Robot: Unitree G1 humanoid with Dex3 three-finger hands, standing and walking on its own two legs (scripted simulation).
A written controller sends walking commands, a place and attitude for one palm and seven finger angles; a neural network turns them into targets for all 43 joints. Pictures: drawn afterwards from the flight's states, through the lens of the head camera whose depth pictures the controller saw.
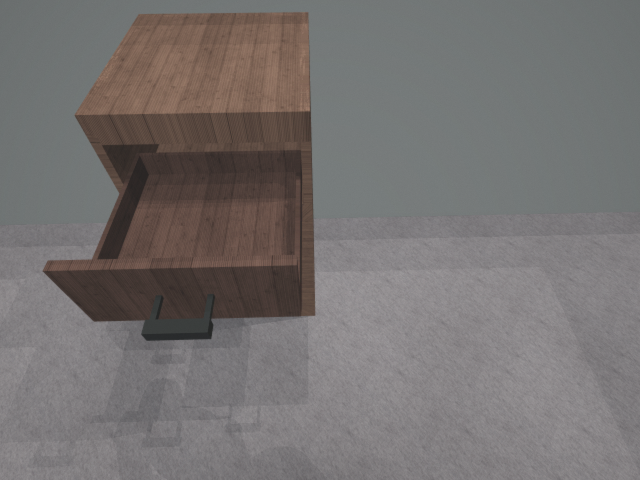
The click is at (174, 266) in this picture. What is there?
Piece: drawer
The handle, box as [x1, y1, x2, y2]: [141, 294, 214, 340]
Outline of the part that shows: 213,294 208,294 204,317 192,319 158,319 157,318 163,298 161,295 156,295 150,318 148,320 145,320 141,334 146,340 210,338 212,330 212,323 210,318 214,298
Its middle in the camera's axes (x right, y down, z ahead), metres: -0.23 +0.13 +0.64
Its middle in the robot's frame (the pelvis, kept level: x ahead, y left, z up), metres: +0.37 +0.25 -0.11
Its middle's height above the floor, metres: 0.67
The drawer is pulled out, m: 0.30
